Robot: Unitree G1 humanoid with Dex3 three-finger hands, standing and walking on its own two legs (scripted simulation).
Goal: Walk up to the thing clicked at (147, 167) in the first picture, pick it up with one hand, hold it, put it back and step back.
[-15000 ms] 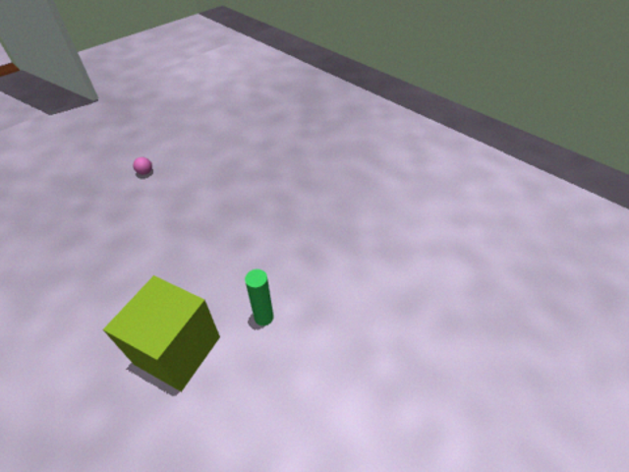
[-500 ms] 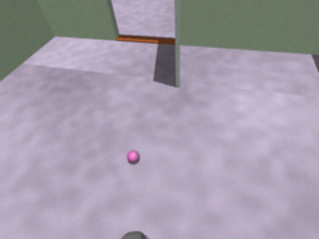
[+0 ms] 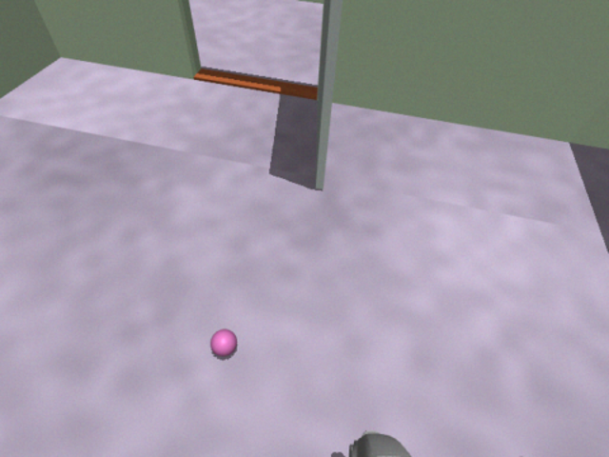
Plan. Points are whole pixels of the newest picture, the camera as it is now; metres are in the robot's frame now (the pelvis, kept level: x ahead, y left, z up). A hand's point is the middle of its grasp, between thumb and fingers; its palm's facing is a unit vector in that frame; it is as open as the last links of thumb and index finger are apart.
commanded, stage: walk up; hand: left
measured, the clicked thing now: (223, 342) +0.57 +0.25 -0.73
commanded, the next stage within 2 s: stand in 1.72 s
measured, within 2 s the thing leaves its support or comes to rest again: neither
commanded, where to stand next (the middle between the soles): +0.16 +0.00 m, yaw +0 degrees
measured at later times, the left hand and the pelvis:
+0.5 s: hand (120, 456) +0.16 +0.27 -0.15, palm faces -0.01 -0.90 -0.44, open 7.4 cm; pelvis +0.10 -0.01 -0.02, yaw +1 degrees
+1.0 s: hand (131, 429) +0.19 +0.26 -0.15, palm faces +0.01 -0.93 -0.37, open 7.4 cm; pelvis +0.12 +0.00 +0.01, yaw +1 degrees
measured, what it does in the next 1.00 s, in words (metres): walks ahead: right foot, then left foot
